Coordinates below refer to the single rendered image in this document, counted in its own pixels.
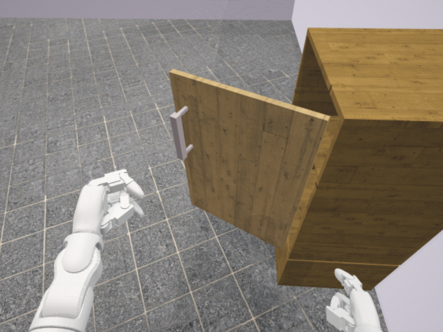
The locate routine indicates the right robot hand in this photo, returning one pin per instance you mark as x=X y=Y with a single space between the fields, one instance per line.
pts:
x=348 y=313

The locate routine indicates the left robot hand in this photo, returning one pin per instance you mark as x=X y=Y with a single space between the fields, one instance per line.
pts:
x=94 y=203

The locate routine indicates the left robot forearm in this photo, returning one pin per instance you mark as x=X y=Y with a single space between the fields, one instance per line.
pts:
x=67 y=303

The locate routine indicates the cupboard door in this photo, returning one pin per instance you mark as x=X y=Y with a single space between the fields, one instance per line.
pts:
x=251 y=156

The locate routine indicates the handle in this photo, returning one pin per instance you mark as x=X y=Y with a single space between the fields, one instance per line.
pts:
x=177 y=130

